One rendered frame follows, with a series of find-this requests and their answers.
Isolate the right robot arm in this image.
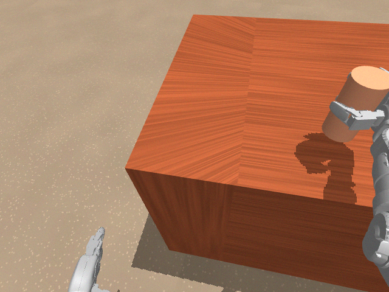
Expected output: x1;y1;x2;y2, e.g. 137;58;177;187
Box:
362;119;389;287

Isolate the right robot hand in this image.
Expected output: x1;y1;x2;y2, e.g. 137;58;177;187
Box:
329;68;389;132

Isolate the can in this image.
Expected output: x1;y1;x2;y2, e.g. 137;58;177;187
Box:
322;66;389;142

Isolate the left robot hand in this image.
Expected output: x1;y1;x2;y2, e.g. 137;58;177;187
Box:
68;227;110;292

